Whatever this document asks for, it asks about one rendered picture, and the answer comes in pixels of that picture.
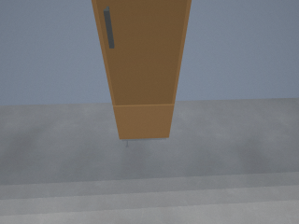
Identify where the cupboard door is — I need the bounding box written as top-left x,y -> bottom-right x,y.
95,0 -> 188,105

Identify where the handle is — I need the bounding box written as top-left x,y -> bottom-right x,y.
103,6 -> 115,49

